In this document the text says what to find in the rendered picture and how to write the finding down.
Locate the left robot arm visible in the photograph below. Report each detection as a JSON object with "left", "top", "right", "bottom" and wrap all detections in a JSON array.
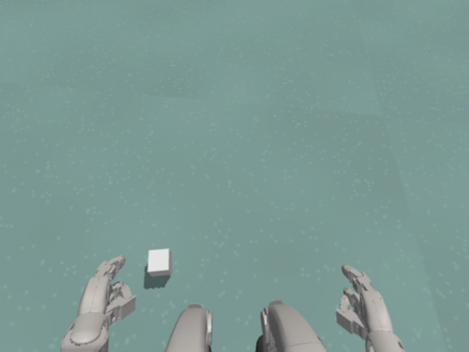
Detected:
[{"left": 61, "top": 312, "right": 109, "bottom": 352}]

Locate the left robot hand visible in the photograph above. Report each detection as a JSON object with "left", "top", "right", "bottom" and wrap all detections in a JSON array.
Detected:
[{"left": 77, "top": 255, "right": 136, "bottom": 326}]

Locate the right robot arm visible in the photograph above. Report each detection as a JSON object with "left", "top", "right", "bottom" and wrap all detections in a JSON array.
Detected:
[{"left": 366, "top": 330, "right": 406, "bottom": 352}]

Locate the small box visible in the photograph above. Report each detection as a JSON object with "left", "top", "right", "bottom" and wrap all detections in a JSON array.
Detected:
[{"left": 147, "top": 249, "right": 172, "bottom": 276}]

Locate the right robot hand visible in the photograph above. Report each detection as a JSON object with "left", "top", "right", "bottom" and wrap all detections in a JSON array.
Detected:
[{"left": 336, "top": 264, "right": 394, "bottom": 340}]

